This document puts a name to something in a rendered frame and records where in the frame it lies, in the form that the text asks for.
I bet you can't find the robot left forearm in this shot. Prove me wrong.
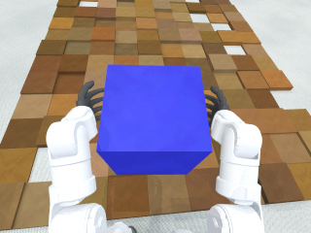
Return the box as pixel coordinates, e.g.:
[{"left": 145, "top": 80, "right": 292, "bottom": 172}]
[{"left": 46, "top": 106, "right": 98, "bottom": 233}]

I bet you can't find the left robot upper arm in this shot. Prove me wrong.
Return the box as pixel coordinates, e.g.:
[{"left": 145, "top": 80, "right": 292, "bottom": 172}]
[{"left": 49, "top": 203, "right": 108, "bottom": 233}]

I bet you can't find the right robot upper arm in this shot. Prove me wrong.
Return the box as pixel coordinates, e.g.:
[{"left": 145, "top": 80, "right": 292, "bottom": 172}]
[{"left": 207, "top": 204, "right": 264, "bottom": 233}]

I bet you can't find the carton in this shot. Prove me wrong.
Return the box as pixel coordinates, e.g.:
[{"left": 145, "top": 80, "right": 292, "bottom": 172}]
[{"left": 96, "top": 64, "right": 213, "bottom": 175}]

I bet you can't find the right robot hand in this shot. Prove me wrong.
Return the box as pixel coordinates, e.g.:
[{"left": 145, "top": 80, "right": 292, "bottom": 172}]
[{"left": 204, "top": 86, "right": 229, "bottom": 128}]

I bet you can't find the robot right forearm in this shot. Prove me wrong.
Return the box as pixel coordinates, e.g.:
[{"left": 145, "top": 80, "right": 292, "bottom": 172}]
[{"left": 211, "top": 110, "right": 264, "bottom": 232}]

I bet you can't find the left robot hand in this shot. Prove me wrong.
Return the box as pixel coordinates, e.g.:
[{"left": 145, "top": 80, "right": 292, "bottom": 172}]
[{"left": 76, "top": 81, "right": 105, "bottom": 122}]

